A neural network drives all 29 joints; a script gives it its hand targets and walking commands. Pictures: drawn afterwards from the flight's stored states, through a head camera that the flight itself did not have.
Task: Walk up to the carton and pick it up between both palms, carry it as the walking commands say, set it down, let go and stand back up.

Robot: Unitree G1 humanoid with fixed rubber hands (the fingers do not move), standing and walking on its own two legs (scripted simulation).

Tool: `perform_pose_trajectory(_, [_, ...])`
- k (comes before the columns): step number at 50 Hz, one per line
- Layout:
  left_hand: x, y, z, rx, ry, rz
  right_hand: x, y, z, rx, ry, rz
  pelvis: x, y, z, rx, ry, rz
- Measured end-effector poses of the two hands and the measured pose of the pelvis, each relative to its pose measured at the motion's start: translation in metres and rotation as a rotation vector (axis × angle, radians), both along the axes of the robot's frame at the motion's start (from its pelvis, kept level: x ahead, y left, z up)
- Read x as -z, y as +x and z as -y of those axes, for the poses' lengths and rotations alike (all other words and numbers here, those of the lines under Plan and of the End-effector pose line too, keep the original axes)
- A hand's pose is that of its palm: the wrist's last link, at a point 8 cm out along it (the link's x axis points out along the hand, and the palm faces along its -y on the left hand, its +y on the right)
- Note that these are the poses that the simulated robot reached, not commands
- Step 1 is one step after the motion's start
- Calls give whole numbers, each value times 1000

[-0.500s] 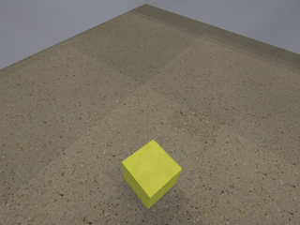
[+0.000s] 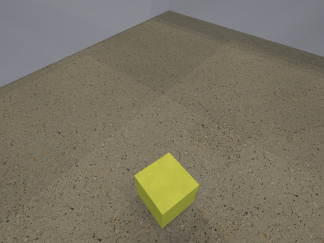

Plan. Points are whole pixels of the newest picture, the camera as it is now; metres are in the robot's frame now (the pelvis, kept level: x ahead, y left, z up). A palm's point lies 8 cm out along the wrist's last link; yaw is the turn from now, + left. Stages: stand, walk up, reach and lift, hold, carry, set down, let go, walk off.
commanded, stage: walk up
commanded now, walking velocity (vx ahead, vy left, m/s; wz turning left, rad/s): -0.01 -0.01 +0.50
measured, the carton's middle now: (165, 189) +0.53 -0.02 -0.65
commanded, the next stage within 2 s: none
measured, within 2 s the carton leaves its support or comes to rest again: neither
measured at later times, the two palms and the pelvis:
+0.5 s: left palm out of the picture -0.04 +0.07 -0.12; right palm (297, 214) +0.24 -0.38 -0.12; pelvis +0.04 -0.15 +0.00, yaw +18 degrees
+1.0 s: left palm out of the picture +0.13 -0.02 -0.12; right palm out of the picture +0.28 -0.53 -0.14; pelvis +0.16 -0.29 -0.01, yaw +27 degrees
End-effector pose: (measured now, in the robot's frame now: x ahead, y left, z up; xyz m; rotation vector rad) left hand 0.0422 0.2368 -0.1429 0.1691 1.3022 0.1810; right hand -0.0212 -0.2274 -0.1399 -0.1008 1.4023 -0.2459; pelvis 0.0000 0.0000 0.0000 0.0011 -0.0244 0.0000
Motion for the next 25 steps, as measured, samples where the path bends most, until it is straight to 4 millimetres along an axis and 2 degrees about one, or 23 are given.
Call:
perform_pose_trajectory(4, [-3,-13,-7,-31,47,-3,3,5,26,-51,-32,-20,5,-6,13,-54,-7,-23])
perform_pose_trajectory(7, [-8,-16,0,-34,57,4,-1,11,61,-100,-88,-47,5,-7,33,-79,-7,-45])
perform_pose_trajectory(10, [-16,-10,19,-49,61,51,-6,27,104,-152,-133,-57,4,-5,57,-107,-14,-63])
perform_pose_trajectory(12, [-18,-9,37,-67,65,75,-5,44,135,-182,-155,-49,6,-2,76,-127,-20,-70])
perform_pose_trajectory(15, [-17,-26,67,-126,74,65,-4,85,171,-262,-183,-14,9,4,104,-171,-10,-77])
perform_pose_trajectory(17, [-21,-44,90,-184,62,39,-12,123,180,-319,-179,39,2,11,117,-208,1,-76])
perform_pose_trajectory(20, [-27,-61,121,-266,50,11,-19,182,179,-391,-145,137,-4,23,132,-248,14,-78])
perform_pose_trajectory(25, [-20,-80,171,-369,19,-32,-18,257,150,-490,-63,256,-2,41,155,-321,8,-78])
